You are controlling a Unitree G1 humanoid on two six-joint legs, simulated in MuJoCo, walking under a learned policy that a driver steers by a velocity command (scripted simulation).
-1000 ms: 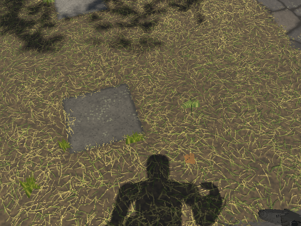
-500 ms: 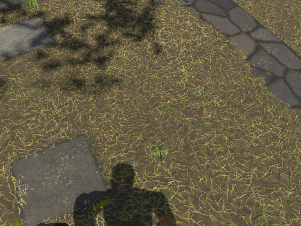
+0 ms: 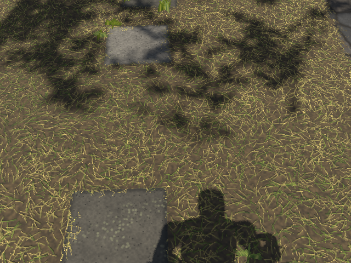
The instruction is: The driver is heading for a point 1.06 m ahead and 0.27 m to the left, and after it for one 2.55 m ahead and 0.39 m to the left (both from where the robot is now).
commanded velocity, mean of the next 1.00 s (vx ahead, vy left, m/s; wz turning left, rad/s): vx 0.27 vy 0.00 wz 0.48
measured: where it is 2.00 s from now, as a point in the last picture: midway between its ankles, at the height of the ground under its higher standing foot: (132, 207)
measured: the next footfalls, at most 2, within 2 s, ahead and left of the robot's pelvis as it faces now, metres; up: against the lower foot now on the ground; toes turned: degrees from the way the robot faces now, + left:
left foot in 0.14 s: +0.24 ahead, +0.13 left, +0.00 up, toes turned +7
right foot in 0.60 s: +0.54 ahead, +0.03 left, +0.00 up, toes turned +28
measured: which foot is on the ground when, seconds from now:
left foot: up 0.00-0.12, down 0.14-0.60, up 0.62-0.94, down 0.96-1.00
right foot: down 0.00-0.14, up 0.16-0.58, down 0.60-1.00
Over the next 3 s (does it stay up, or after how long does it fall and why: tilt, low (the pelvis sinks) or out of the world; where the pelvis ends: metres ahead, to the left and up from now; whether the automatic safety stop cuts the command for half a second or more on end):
stays up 1.06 0.42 -0.01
